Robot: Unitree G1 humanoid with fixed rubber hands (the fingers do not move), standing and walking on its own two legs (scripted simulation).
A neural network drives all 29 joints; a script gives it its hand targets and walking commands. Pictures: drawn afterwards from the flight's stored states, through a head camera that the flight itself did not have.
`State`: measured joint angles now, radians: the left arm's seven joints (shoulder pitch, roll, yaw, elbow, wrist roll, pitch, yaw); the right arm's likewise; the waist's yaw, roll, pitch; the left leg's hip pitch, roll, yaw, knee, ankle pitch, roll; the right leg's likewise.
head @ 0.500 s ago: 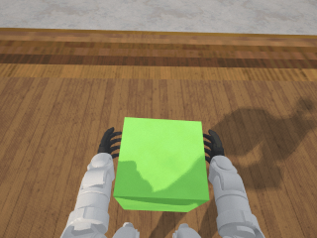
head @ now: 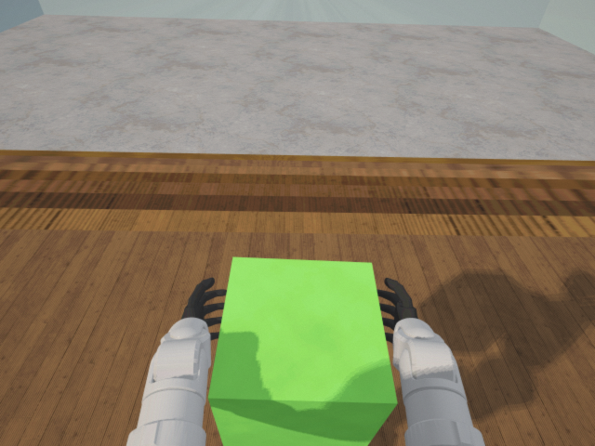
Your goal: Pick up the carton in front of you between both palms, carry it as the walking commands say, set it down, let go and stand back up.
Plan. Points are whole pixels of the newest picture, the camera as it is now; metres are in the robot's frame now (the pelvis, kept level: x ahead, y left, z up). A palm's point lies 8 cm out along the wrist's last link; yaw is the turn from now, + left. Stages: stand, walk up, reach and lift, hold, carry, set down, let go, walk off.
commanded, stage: reach and lift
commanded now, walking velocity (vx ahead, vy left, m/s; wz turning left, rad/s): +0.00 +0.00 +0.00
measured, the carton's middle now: (297, 361) +0.28 +0.00 -0.05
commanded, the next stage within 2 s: hold in 0.90 s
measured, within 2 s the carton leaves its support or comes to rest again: neither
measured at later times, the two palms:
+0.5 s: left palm (193, 321) +0.30 +0.15 +0.03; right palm (404, 322) +0.30 -0.15 +0.03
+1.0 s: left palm (191, 318) +0.29 +0.15 +0.05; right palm (408, 319) +0.29 -0.15 +0.05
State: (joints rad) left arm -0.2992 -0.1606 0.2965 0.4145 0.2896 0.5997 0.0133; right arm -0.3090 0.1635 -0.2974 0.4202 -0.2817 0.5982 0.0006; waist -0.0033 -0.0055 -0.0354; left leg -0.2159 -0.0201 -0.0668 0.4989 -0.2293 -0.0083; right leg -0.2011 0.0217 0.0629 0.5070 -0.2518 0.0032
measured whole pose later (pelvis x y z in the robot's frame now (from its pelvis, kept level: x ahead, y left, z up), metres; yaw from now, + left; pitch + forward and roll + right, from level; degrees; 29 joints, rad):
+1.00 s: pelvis +0.01 +0.00 +0.01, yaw +0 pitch -6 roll +0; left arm -0.23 -0.14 0.20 0.22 0.25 0.71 0.02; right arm -0.24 0.15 -0.20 0.23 -0.25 0.71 0.00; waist 0.00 -0.01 0.02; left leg -0.07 -0.02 -0.07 0.37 -0.18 -0.01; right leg -0.06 0.02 0.07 0.37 -0.21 0.01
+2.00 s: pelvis +0.01 +0.00 +0.01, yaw +0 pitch -8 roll +0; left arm -0.23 -0.14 0.19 0.19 0.27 0.77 0.01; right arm -0.24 0.15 -0.19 0.20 -0.26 0.76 0.01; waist 0.00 -0.01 0.03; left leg -0.05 -0.02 -0.07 0.36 -0.18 -0.01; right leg -0.03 0.02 0.07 0.36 -0.20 0.01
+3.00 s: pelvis +0.18 +0.01 +0.01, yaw -3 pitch +6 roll +0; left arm -0.12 -0.13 0.13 -0.33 0.10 1.21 0.10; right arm -0.14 0.13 -0.07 -0.29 -0.11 1.19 -0.09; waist 0.00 0.00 -0.15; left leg -0.27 0.03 0.22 0.40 -0.24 0.05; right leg -0.44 -0.06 -0.08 0.95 -0.44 -0.02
